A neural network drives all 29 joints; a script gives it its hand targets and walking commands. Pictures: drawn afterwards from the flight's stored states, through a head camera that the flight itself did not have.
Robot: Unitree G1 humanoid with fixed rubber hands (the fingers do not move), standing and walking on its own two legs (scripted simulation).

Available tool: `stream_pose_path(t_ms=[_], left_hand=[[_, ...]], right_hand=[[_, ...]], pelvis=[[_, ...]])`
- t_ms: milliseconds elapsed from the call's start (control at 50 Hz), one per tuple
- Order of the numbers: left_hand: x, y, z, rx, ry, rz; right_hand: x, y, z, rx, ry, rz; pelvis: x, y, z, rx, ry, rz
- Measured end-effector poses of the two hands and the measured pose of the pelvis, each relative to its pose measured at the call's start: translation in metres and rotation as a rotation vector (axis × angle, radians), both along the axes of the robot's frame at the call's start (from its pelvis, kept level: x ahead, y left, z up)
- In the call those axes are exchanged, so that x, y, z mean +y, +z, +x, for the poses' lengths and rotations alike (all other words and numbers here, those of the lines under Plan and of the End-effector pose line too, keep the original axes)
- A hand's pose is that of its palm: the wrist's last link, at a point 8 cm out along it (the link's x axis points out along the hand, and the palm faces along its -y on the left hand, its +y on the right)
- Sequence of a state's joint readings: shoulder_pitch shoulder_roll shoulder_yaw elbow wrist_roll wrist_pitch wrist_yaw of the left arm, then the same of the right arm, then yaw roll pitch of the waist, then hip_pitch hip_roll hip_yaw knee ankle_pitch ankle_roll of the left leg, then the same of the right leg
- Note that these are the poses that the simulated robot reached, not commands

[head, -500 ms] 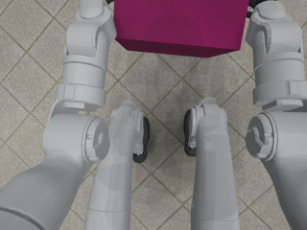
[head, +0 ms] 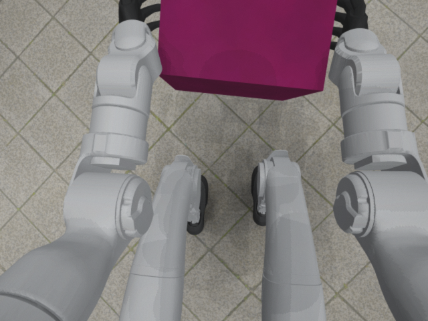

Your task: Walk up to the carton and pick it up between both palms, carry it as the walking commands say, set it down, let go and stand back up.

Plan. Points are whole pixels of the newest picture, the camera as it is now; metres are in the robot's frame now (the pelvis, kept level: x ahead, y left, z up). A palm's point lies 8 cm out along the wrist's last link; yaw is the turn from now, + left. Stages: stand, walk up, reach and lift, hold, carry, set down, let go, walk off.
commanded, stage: reach and lift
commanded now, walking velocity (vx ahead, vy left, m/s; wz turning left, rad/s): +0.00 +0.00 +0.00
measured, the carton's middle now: (238, 44) +0.54 -0.03 -0.13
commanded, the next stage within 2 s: none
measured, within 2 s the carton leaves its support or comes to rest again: neither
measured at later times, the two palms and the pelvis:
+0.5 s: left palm (109, 10) +0.50 +0.12 +0.05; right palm (377, 29) +0.48 -0.19 +0.01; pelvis +0.01 +0.00 +0.06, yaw -1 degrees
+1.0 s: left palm out of the picture +0.49 +0.12 +0.16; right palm out of the picture +0.47 -0.19 +0.13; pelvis +0.08 +0.00 +0.13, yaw -2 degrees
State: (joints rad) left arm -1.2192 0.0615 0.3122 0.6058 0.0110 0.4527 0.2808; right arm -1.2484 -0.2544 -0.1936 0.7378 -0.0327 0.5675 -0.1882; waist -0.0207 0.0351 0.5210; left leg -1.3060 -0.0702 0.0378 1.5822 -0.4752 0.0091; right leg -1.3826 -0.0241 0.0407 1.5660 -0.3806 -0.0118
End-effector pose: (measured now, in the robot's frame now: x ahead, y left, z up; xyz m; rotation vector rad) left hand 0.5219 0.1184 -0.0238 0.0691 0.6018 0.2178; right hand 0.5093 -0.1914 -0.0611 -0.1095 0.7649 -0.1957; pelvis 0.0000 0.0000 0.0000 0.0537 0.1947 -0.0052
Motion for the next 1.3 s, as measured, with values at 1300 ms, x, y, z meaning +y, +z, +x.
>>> stream_pose_path(t_ms=[1300], left_hand=[[0.012,0.216,-0.044,0.049,-0.105,-0.069]], right_hand=[[0.001,0.227,-0.061,-0.007,-0.063,0.091]], pelvis=[[-0.005,0.168,0.110,0.023,-0.042,-0.002]])
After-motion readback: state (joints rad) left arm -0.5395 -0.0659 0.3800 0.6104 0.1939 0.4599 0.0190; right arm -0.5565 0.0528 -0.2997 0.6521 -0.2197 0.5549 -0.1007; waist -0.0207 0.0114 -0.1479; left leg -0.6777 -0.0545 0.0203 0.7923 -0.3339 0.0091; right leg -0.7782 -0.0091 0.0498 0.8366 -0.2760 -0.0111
